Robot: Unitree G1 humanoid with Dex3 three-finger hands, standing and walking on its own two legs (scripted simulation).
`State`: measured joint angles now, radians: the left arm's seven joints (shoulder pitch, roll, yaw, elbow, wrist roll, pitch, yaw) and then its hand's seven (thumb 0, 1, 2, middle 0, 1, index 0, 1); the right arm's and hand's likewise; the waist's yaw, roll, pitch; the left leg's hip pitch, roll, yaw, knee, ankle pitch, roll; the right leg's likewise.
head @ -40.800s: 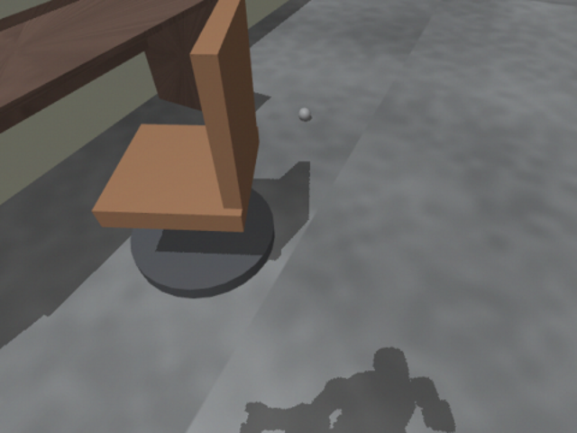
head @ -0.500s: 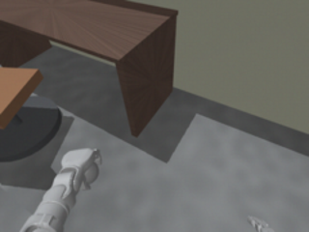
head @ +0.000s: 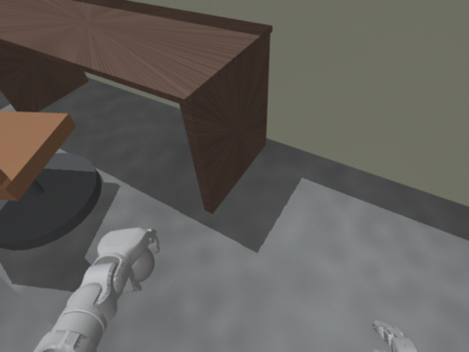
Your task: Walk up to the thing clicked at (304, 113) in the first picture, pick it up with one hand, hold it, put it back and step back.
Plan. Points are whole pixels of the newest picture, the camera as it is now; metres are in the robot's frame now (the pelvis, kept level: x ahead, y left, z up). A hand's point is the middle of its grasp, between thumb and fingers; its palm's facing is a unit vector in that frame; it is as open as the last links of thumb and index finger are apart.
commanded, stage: hold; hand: left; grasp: from above
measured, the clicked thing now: (135, 263) +0.31 +0.23 -0.07
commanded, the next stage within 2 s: crouch in 0.94 s
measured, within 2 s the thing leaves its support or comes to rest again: neither
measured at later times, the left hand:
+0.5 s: hand (128, 268) +0.29 +0.22 -0.03, palm faces -0.45 -0.06 -0.89, open 9.6 cm
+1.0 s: hand (128, 267) +0.29 +0.22 -0.04, palm faces -0.44 -0.06 -0.89, open 9.6 cm
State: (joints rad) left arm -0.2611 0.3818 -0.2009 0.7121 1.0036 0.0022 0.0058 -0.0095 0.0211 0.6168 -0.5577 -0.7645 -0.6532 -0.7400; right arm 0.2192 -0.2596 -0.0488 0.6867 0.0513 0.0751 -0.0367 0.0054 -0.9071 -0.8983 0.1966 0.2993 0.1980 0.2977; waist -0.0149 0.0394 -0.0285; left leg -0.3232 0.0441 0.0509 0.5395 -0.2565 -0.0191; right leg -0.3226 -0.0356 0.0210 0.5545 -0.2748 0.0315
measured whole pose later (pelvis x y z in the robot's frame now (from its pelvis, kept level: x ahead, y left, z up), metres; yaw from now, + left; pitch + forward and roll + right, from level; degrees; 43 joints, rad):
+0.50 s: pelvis -0.01 +0.00 +0.00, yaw +0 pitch +0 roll +0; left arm -0.24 0.39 -0.21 0.65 0.99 0.00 -0.04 -0.01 0.03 0.62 -0.55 -0.77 -0.64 -0.75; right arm 0.19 -0.26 -0.04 0.68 0.06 0.07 -0.05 0.01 -0.91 -0.90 0.20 0.30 0.20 0.30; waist 0.00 0.04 -0.01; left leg -0.26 0.04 0.06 0.48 -0.22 -0.02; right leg -0.26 -0.04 0.02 0.50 -0.24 0.03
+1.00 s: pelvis +0.00 +0.00 +0.01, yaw +0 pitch +0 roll +0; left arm -0.26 0.39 -0.21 0.68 1.00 0.00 -0.01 -0.01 0.01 0.63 -0.56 -0.77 -0.65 -0.75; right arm 0.20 -0.25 -0.04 0.69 0.06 0.08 -0.05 0.01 -0.91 -0.90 0.20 0.30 0.20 0.30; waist 0.00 0.04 0.00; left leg -0.25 0.04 0.05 0.47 -0.22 -0.02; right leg -0.25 -0.04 0.02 0.48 -0.24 0.03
